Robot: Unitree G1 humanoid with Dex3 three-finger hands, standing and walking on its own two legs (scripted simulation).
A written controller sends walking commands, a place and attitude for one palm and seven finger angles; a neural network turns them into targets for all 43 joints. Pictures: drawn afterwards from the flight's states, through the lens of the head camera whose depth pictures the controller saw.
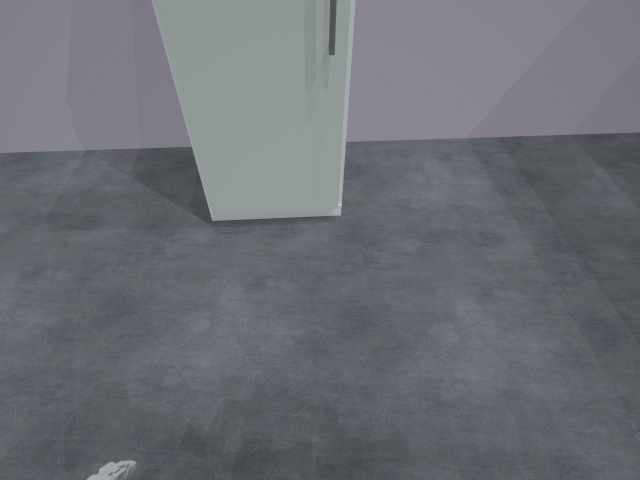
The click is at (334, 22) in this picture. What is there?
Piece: fridge door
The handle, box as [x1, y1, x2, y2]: [329, 0, 336, 54]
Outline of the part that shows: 330,0 329,54 334,54 336,0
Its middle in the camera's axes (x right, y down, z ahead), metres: +0.03 -0.69 +1.05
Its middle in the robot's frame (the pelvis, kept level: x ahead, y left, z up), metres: +1.26 +0.04 +0.17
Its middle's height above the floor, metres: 0.94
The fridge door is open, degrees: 0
